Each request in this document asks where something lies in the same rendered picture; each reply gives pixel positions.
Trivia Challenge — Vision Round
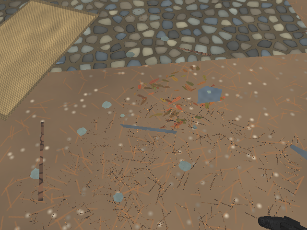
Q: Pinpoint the robot right hand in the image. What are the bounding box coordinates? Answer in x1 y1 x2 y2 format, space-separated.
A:
258 216 307 230

